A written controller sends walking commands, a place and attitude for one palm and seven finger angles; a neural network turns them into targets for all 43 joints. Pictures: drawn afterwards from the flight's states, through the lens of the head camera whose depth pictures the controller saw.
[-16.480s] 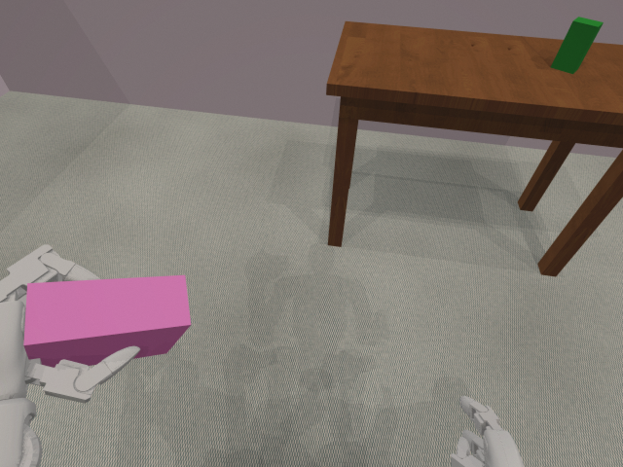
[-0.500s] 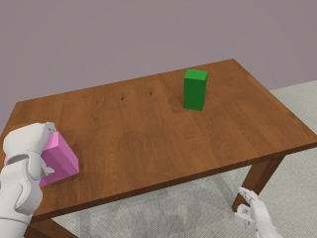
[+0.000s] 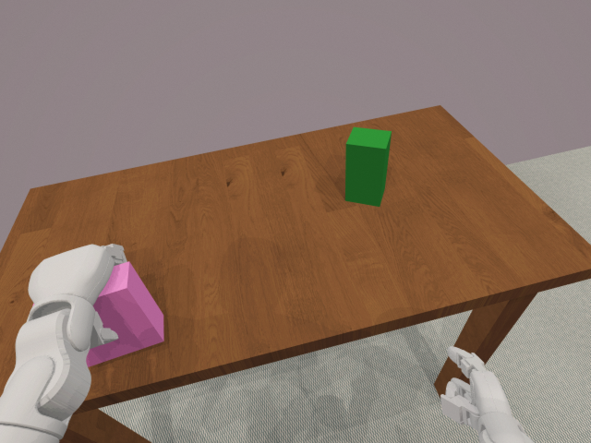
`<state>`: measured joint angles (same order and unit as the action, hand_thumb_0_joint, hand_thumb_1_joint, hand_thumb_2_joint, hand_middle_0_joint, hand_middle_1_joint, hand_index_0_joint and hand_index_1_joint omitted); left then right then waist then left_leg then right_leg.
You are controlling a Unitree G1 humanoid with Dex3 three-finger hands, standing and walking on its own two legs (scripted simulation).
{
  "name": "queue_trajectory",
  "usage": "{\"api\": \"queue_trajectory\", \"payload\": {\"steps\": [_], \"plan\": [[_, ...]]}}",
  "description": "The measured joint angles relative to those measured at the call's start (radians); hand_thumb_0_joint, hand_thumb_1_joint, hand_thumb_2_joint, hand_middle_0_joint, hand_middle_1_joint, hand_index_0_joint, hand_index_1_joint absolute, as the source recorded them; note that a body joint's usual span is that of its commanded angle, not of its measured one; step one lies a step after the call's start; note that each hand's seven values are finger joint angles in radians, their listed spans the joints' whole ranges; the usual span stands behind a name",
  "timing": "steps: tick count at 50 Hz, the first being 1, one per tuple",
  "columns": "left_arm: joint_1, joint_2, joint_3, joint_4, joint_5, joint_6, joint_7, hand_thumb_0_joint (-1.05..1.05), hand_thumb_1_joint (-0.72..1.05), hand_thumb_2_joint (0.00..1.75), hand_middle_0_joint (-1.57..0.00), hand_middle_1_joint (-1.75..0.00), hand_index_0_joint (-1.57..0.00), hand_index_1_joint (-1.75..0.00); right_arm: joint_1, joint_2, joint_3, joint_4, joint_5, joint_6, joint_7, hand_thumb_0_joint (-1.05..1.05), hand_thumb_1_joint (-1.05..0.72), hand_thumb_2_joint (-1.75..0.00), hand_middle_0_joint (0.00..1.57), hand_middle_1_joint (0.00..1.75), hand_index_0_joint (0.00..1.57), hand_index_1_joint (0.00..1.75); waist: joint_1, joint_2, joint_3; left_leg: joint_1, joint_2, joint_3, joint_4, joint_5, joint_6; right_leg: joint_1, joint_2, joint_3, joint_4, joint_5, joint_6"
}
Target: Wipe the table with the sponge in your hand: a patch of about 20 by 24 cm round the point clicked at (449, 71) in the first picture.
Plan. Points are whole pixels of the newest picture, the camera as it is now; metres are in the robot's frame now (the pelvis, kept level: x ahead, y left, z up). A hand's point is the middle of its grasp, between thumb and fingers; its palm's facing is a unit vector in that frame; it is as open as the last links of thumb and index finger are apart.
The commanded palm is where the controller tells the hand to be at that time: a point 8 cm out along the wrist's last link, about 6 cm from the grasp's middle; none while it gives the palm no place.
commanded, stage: lower the sponge onto the table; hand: left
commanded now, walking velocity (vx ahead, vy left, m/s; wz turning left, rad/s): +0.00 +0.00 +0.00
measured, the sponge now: (111, 325) +0.23 +0.31 +0.04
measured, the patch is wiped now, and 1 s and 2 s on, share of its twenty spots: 0.00 0.05 0.15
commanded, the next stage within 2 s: wipe forward along the first lane in 1.00 s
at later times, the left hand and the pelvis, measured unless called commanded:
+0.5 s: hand (114, 311) +0.24 +0.30 +0.07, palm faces -0.14 -0.08 -0.99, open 9.3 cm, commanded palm +0.23 +0.29 +0.15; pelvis +0.01 -0.01 +0.00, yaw +0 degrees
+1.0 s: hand (108, 314) +0.24 +0.30 +0.06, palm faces -0.05 -0.06 -1.00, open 9.3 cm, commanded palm +0.22 +0.30 +0.12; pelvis +0.00 +0.00 +0.00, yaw -1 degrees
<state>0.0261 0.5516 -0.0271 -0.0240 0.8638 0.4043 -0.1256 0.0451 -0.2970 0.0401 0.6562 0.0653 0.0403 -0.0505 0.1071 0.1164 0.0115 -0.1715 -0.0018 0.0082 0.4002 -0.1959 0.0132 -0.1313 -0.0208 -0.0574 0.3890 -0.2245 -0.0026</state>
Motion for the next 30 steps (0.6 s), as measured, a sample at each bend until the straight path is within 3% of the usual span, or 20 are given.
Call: {"api": "queue_trajectory", "payload": {"steps": [3, 7, 10, 13, 16, 19, 23, 27, 30], "plan": [[0.022, -0.01, -0.035, -0.03, 0.013, -0.11, -0.011, -0.01, -0.43, 1.04, -0.8, -1.4, -0.81, -1.39, 0.008, 0.005, -0.003, -0.005, -0.01, -0.021, -0.017, 0.01, -0.9, -0.9, 0.2, 0.3, 0.2, 0.3, 0.013, -0.009, 0.009, 0.002, 0.002, -0.006, 0.006, -0.005, -0.001, 0.007, 0.002, -0.006, -0.001, -0.003, -0.002], [0.01, -0.011, -0.032, -0.021, 0.043, -0.231, 0.061, -0.01, -0.43, 1.04, -0.81, -1.39, -0.81, -1.39, 0.011, 0.036, -0.006, 0.007, -0.023, -0.037, -0.026, 0.01, -0.9, -0.9, 0.2, 0.3, 0.2, 0.3, 0.028, -0.03, 0.014, 0.011, 0.014, -0.001, 0.007, -0.01, -0.01, 0.017, 0.015, 0.0, -0.012, 0.001, -0.011], [-0.013, -0.008, 0.0, -0.002, 0.049, -0.227, 0.13, -0.01, -0.43, 1.04, -0.81, -1.39, -0.82, -1.39, 0.011, 0.053, -0.008, 0.014, -0.023, -0.033, -0.017, 0.01, -0.9, -0.9, 0.2, 0.3, 0.2, 0.3, 0.029, -0.034, 0.009, 0.014, 0.024, 0.008, 0.005, -0.013, -0.016, 0.017, 0.024, 0.01, -0.017, 0.005, -0.016], [-0.026, -0.01, 0.045, 0.024, 0.036, -0.16, 0.171, 0.0, -0.43, 1.04, -0.81, -1.39, -0.81, -1.39, 0.006, 0.054, -0.008, 0.026, -0.018, -0.018, 0.0, 0.01, -0.9, -0.9, 0.2, 0.3, 0.2, 0.3, 0.019, -0.025, -0.001, 0.016, 0.027, 0.015, 0.0, -0.013, -0.018, 0.015, 0.027, 0.017, -0.019, 0.006, -0.016], [-0.025, -0.01, 0.062, 0.052, 0.021, -0.071, 0.157, 0.0, -0.43, 1.04, -0.8, -1.4, -0.81, -1.39, 0.007, 0.041, -0.005, 0.03, -0.009, 0.0, 0.011, 0.01, -0.9, -0.9, 0.2, 0.3, 0.2, 0.3, 0.003, -0.014, -0.014, 0.011, 0.022, 0.014, -0.004, -0.011, -0.016, 0.008, 0.022, 0.016, -0.014, 0.002, -0.013], [-0.002, -0.013, 0.047, 0.063, 0.011, -0.018, 0.1, 0.0, -0.43, 1.04, -0.8, -1.4, -0.81, -1.39, 0.009, 0.02, -0.005, 0.022, -0.001, 0.009, 0.014, 0.01, -0.9, -0.9, 0.2, 0.3, 0.2, 0.3, -0.007, -0.004, -0.013, 0.004, 0.016, 0.009, 0.0, -0.011, -0.012, 0.0, 0.016, 0.011, -0.004, -0.004, -0.01], [0.051, -0.021, 0.012, 0.036, 0.015, -0.074, 0.037, -0.01, -0.43, 1.04, -0.8, -1.4, -0.81, -1.39, 0.021, 0.003, -0.011, 0.008, -0.008, -0.001, 0.001, 0.01, -0.9, -0.9, 0.2, 0.3, 0.2, 0.3, -0.007, -0.006, -0.003, -0.006, 0.013, 0.001, 0.014, -0.016, -0.009, -0.007, 0.013, 0.003, 0.01, -0.013, -0.009], [0.072, -0.008, 0.022, -0.01, 0.043, -0.208, 0.07, -0.01, -0.43, 1.04, -0.8, -1.4, -0.81, -1.4, 0.044, 0.012, -0.026, 0.01, -0.022, -0.027, -0.018, 0.01, -0.9, -0.9, 0.2, 0.3, 0.2, 0.3, 0.017, -0.021, 0.002, -0.003, 0.018, -0.002, 0.025, -0.025, -0.012, 0.002, 0.018, 0.0, 0.009, -0.014, -0.013], [0.069, -0.007, 0.041, -0.009, 0.044, -0.253, 0.124, -0.01, -0.43, 1.04, -0.8, -1.4, -0.81, -1.39, 0.045, 0.025, -0.032, 0.019, -0.023, -0.033, -0.018, 0.01, -0.9, -0.9, 0.2, 0.3, 0.2, 0.3, 0.022, -0.027, -0.003, -0.004, 0.024, 0.002, 0.031, -0.029, -0.015, 0.003, 0.024, 0.004, 0.006, -0.012, -0.015]]}}
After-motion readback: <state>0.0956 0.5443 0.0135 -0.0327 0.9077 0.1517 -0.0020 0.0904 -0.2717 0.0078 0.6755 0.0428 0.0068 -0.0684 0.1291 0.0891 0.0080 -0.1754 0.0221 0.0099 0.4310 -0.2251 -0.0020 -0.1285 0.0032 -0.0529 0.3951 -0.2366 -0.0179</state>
